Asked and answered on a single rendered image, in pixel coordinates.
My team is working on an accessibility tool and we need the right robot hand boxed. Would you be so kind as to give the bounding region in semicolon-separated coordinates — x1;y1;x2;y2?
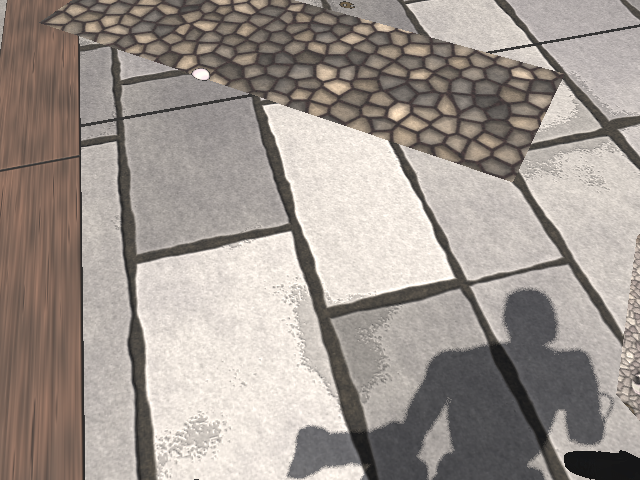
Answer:
564;450;640;480

